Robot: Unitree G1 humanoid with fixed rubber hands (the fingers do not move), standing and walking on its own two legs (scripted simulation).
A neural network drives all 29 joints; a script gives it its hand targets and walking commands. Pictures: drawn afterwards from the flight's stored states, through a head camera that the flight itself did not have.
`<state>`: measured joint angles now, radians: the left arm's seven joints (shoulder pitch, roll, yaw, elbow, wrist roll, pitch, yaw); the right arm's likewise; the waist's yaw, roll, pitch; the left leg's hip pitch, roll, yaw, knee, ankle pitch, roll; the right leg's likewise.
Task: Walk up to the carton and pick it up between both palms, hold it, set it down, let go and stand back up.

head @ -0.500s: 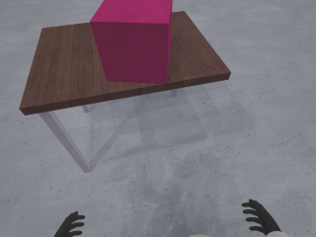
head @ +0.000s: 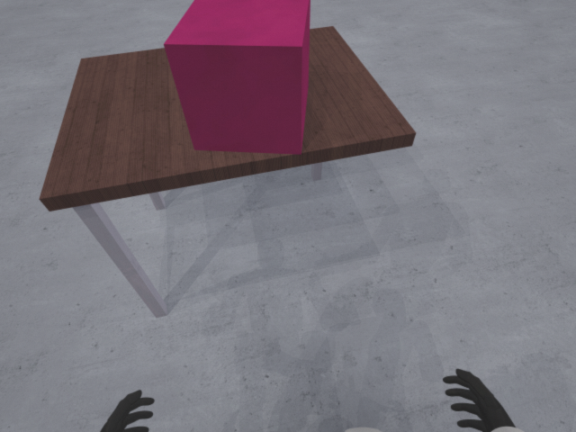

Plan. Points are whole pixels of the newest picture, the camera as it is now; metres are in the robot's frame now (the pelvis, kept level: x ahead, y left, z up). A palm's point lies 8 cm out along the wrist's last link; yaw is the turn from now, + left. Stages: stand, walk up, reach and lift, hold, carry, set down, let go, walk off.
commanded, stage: stand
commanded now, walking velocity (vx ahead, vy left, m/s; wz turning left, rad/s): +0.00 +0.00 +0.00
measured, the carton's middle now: (251, 70) +0.85 +0.08 +0.06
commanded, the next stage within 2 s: none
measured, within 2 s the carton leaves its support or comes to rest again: neither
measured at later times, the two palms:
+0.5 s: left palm out of the picture +0.12 +0.26 -0.09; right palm out of the picture +0.12 -0.27 -0.10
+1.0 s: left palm out of the picture +0.11 +0.26 -0.09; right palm out of the picture +0.11 -0.28 -0.10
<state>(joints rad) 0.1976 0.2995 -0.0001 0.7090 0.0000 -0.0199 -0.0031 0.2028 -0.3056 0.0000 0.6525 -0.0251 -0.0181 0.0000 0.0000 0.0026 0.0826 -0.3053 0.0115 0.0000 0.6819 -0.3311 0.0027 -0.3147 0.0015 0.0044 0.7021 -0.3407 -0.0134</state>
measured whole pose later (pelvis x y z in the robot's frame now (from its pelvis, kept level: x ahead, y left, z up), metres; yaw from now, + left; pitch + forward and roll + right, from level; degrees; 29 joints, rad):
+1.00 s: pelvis -0.01 -0.01 +0.00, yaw +0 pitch -3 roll +2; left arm 0.20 0.30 0.00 0.75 0.00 -0.02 -0.01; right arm 0.21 -0.31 0.00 0.73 -0.03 -0.02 0.00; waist 0.00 0.00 0.08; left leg -0.29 0.01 0.00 0.64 -0.30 0.00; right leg -0.32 0.00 0.00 0.70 -0.33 -0.03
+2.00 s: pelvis +0.00 -0.02 +0.01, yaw +0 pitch -2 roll +2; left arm 0.20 0.30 0.00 0.79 0.00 -0.03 -0.01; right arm 0.20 -0.31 0.00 0.75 -0.03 -0.02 0.00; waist 0.00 0.00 0.07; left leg -0.28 0.01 0.00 0.59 -0.27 -0.01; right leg -0.32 0.00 0.00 0.66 -0.31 -0.03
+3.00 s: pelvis +0.00 -0.02 +0.01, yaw +0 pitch -1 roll +2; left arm 0.19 0.30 0.00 0.84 0.00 -0.03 -0.01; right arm 0.20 -0.31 0.00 0.80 -0.02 -0.02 0.00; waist 0.00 0.00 0.05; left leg -0.26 0.01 0.00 0.52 -0.24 -0.01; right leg -0.30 0.00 0.00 0.61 -0.29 -0.03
